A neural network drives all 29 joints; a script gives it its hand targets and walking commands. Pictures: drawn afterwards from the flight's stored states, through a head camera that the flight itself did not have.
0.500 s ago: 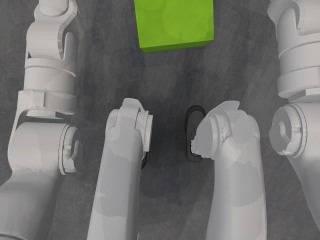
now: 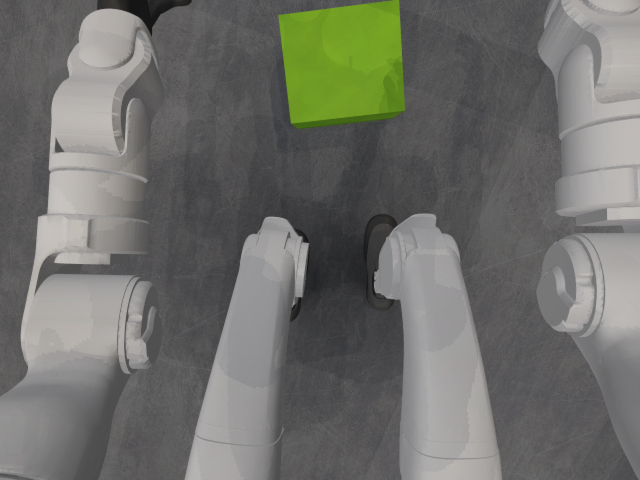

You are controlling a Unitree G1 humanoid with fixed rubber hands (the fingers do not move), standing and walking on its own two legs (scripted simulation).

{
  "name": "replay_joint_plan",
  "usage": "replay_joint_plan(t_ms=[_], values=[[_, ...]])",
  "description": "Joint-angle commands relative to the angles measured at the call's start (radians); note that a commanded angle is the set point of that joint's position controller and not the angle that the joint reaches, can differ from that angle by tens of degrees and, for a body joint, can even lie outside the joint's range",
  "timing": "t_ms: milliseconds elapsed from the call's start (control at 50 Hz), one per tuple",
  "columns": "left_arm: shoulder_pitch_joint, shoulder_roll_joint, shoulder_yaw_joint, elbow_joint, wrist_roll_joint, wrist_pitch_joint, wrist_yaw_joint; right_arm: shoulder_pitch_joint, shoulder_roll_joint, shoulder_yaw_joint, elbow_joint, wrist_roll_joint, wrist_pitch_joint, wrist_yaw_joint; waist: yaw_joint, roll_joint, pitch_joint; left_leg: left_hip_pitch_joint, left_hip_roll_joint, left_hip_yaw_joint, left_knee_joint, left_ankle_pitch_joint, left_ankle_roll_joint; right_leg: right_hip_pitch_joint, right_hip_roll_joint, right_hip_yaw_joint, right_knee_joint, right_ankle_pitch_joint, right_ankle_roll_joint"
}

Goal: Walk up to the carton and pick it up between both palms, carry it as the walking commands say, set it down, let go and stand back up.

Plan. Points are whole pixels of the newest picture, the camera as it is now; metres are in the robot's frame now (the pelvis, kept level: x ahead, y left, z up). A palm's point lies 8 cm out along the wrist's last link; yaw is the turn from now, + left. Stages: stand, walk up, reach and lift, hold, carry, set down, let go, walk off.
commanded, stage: set down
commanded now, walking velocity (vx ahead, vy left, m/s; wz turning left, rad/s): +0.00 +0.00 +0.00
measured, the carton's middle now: (341, 73) +0.54 +0.00 -0.49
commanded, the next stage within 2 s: let go in 0.34 s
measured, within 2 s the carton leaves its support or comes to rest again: neither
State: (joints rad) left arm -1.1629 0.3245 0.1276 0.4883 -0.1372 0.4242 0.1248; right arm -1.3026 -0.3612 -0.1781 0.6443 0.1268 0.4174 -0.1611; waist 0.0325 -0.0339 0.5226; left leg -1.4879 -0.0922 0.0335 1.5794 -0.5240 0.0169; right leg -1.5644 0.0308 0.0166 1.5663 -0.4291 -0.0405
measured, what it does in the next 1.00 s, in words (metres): rises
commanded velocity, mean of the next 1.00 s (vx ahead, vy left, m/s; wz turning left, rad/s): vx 0.00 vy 0.00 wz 0.00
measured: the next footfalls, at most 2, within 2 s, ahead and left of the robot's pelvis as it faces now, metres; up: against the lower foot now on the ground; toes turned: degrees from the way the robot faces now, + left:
none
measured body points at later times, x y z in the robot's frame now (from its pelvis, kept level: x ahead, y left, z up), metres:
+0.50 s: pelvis +0.01 +0.00 +0.09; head +0.35 -0.01 +0.37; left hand +0.50 +0.20 -0.05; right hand +0.53 -0.19 -0.06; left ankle +0.10 +0.11 -0.53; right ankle +0.13 -0.09 -0.53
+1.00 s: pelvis +0.08 -0.02 +0.16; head +0.20 -0.03 +0.60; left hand +0.35 +0.21 +0.09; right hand +0.37 -0.26 +0.09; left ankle +0.10 +0.11 -0.53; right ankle +0.13 -0.09 -0.53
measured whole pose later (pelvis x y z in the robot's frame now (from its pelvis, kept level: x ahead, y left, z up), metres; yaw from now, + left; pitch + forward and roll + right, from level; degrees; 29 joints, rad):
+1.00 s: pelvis +0.08 -0.02 +0.16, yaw -1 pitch +13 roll +3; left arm -0.09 0.21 0.12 0.43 -0.10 0.19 -0.09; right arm -0.15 -0.23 -0.12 0.41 0.12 0.23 -0.02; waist 0.03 -0.03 0.06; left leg -0.68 -0.09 -0.02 0.81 -0.36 0.01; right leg -0.77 0.03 0.04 0.88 -0.32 -0.04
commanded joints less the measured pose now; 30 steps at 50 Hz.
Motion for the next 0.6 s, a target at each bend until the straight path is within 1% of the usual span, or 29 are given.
replay_joint_plan(t_ms=[0,40,60,80,100,120,140,160,180,200,220,240,260,280,300,320,340,360,380,400,420,440,460,480,500,520,540,560,580], values=[[-0.264,0.167,0.102,-0.188,-0.052,-0.041,-0.003,-0.244,-0.091,0.003,-0.308,0.019,-0.019,0.022,0.050,-0.065,-2.256,0.415,-0.008,-0.028,-0.322,0.413,-0.016,1.253,0.051,0.087,-0.219,0.550,0.007],[-0.302,0.164,0.085,-0.165,-0.055,-0.036,-0.006,-0.234,-0.096,-0.012,-0.227,-0.002,-0.011,0.024,0.011,-0.071,-2.197,0.418,0.000,-0.030,-0.362,0.365,-0.022,1.234,0.045,0.077,-0.266,0.477,0.009],[-0.279,0.172,0.099,-0.147,-0.043,-0.035,-0.010,-0.222,-0.083,-0.004,-0.204,0.014,-0.009,0.024,0.048,-0.052,-2.182,0.423,-0.002,-0.022,-0.368,0.363,-0.020,1.228,0.040,0.093,-0.285,0.457,0.009],[-0.280,0.166,0.086,-0.177,-0.056,-0.037,-0.007,-0.249,-0.106,-0.009,-0.276,0.006,-0.017,0.026,0.042,-0.053,-2.268,0.493,-0.007,-0.027,-0.388,0.415,-0.026,1.286,0.044,0.088,-0.301,0.520,0.009],[-0.296,0.201,0.104,-0.174,-0.035,-0.036,-0.004,-0.234,-0.114,-0.002,-0.229,0.000,-0.011,0.023,0.049,-0.064,-2.244,0.459,-0.003,-0.021,-0.393,0.393,-0.030,1.278,0.041,0.100,-0.310,0.490,0.015],[-0.317,0.185,0.100,-0.133,-0.047,-0.039,-0.009,-0.264,-0.107,-0.007,-0.211,-0.011,-0.014,0.024,0.033,-0.071,-2.158,0.415,-0.002,-0.031,-0.419,0.339,-0.022,1.298,0.036,0.112,-0.338,0.448,0.005],[-0.317,0.180,0.096,-0.155,-0.043,-0.045,-0.008,-0.256,-0.082,-0.004,-0.217,-0.001,-0.018,0.026,0.036,-0.072,-2.152,0.452,0.005,-0.030,-0.457,0.349,-0.019,1.309,0.036,0.099,-0.361,0.457,0.011],[-0.239,0.173,0.119,-0.017,-0.018,-0.043,-0.016,-0.205,-0.072,-0.002,-0.115,-0.022,-0.015,0.029,0.049,-0.092,-2.048,0.397,0.005,-0.023,-0.476,0.318,-0.022,1.296,0.026,0.108,-0.398,0.415,0.013],[-0.246,0.133,0.096,-0.035,-0.038,-0.059,-0.026,-0.220,-0.058,-0.019,-0.125,-0.029,-0.031,0.029,0.023,-0.085,-2.037,0.414,0.007,-0.035,-0.496,0.319,-0.020,1.308,0.024,0.112,-0.421,0.430,0.007],[-0.280,0.155,0.110,0.017,-0.022,-0.066,-0.029,-0.221,-0.055,-0.030,-0.035,-0.048,-0.028,0.028,0.023,-0.067,-1.952,0.360,0.017,-0.034,-0.513,0.262,-0.027,1.283,0.013,0.127,-0.446,0.363,0.007],[-0.314,0.162,0.115,-0.122,-0.018,-0.093,-0.029,-0.257,-0.044,-0.009,-0.179,-0.030,-0.048,0.029,0.040,-0.086,-2.091,0.449,0.002,-0.028,-0.513,0.338,-0.025,1.385,0.015,0.130,-0.444,0.453,0.010],[-0.310,0.155,0.135,0.006,0.005,-0.101,-0.034,-0.211,-0.006,-0.011,0.028,-0.060,-0.050,0.037,0.037,-0.108,-1.880,0.342,0.016,-0.034,-0.521,0.272,-0.025,1.260,0.012,0.110,-0.441,0.402,0.006],[-0.295,0.146,0.124,-0.051,0.011,-0.114,-0.040,-0.211,-0.009,-0.003,-0.048,-0.044,-0.066,0.040,0.046,-0.066,-1.996,0.427,0.011,-0.025,-0.521,0.333,-0.034,1.345,0.007,0.122,-0.460,0.451,0.007],[-0.294,0.147,0.140,0.040,0.023,-0.119,-0.049,-0.221,0.004,-0.002,0.022,-0.065,-0.069,0.041,0.036,-0.091,-1.876,0.355,0.023,-0.035,-0.527,0.274,-0.026,1.269,0.000,0.114,-0.452,0.401,0.011],[-0.251,0.138,0.135,-0.060,0.024,-0.135,-0.056,-0.184,0.002,-0.007,-0.093,-0.054,-0.084,0.038,0.028,-0.092,-2.083,0.420,0.006,-0.026,-0.517,0.369,-0.031,1.471,0.002,0.147,-0.463,0.550,0.006],[-0.221,0.162,0.153,-0.022,0.035,-0.134,-0.051,-0.184,-0.029,-0.026,-0.084,-0.076,-0.080,0.035,0.042,-0.119,-2.065,0.415,0.010,-0.031,-0.525,0.323,-0.026,1.401,0.005,0.121,-0.448,0.488,0.020],[-0.197,0.174,0.164,0.027,0.064,-0.127,-0.058,-0.109,0.002,-0.008,-0.011,-0.082,-0.068,0.030,0.028,-0.125,-2.008,0.396,0.016,-0.017,-0.526,0.318,-0.027,1.401,0.003,0.123,-0.455,0.485,0.023],[-0.152,0.153,0.138,0.030,0.051,-0.125,-0.069,-0.103,-0.014,-0.033,-0.047,-0.096,-0.069,0.030,0.031,-0.074,-2.046,0.430,0.013,-0.017,-0.534,0.348,-0.033,1.422,0.005,0.115,-0.458,0.526,0.015],[-0.045,0.130,0.130,0.030,0.068,-0.122,-0.068,0.004,-0.016,-0.031,-0.060,-0.115,-0.073,0.032,0.012,-0.087,-2.098,0.495,0.012,-0.017,-0.543,0.413,-0.035,1.453,0.013,0.103,-0.465,0.586,0.021],[0.042,0.134,0.116,-0.103,0.095,-0.134,-0.078,0.096,0.015,-0.015,-0.154,-0.108,-0.075,0.030,0.038,-0.062,-2.169,0.573,0.004,-0.019,-0.549,0.494,-0.032,1.521,0.020,0.101,-0.461,0.699,0.018],[-0.006,0.148,0.122,-0.086,0.096,-0.129,-0.084,0.067,-0.018,-0.031,-0.154,-0.116,-0.073,0.024,0.017,-0.038,-2.119,0.516,0.003,-0.018,-0.555,0.437,-0.031,1.499,0.019,0.109,-0.469,0.661,0.021],[0.051,0.165,0.122,-0.178,0.101,-0.128,-0.087,0.085,-0.008,0.009,-0.292,-0.104,-0.072,0.022,0.040,-0.089,-2.193,0.547,-0.001,-0.023,-0.554,0.467,-0.021,1.565,0.020,0.109,-0.460,0.701,0.030],[0.131,0.169,0.116,-0.195,0.090,-0.116,-0.093,0.158,-0.029,-0.003,-0.358,-0.134,-0.071,0.019,0.025,-0.104,-2.249,0.589,0.003,-0.028,-0.561,0.478,-0.020,1.591,0.023,0.097,-0.449,0.718,0.030],[0.175,0.188,0.097,-0.243,0.099,-0.108,-0.102,0.195,-0.019,0.016,-0.422,-0.109,-0.062,0.015,0.037,-0.074,-2.239,0.599,0.001,-0.021,-0.571,0.460,-0.019,1.644,0.015,0.111,-0.465,0.716,0.034],[0.117,0.199,0.074,-0.319,0.077,-0.098,-0.107,0.148,-0.048,0.017,-0.504,-0.108,-0.058,0.013,0.017,-0.063,-2.211,0.604,0.001,-0.031,-0.580,0.446,-0.007,1.572,0.023,0.087,-0.456,0.683,0.030],[0.204,0.177,0.043,-0.345,0.076,-0.086,-0.110,0.276,-0.041,0.036,-0.506,-0.129,-0.051,0.015,0.001,-0.050,-2.232,0.697,-0.006,-0.035,-0.591,0.479,-0.018,1.563,0.030,0.069,-0.481,0.675,0.035],[0.377,0.175,0.051,-0.409,0.094,-0.082,-0.117,0.400,-0.011,0.092,-0.634,-0.107,-0.046,0.021,0.039,-0.073,-2.304,0.780,-0.002,-0.036,-0.599,0.542,-0.015,1.655,0.028,0.079,-0.493,0.730,0.038],[0.334,0.197,0.027,-0.515,0.074,-0.076,-0.124,0.399,-0.046,0.075,-0.692,-0.098,-0.039,0.018,0.005,-0.041,-2.279,0.817,0.001,-0.041,-0.616,0.528,-0.015,1.603,0.039,0.060,-0.505,0.687,0.034],[0.348,0.169,0.002,-0.494,0.052,-0.060,-0.135,0.423,-0.035,0.093,-0.640,-0.080,-0.019,0.025,-0.007,-0.010,-2.179,0.779,0.004,-0.041,-0.633,0.475,-0.016,1.595,0.028,0.075,-0.537,0.629,0.028]])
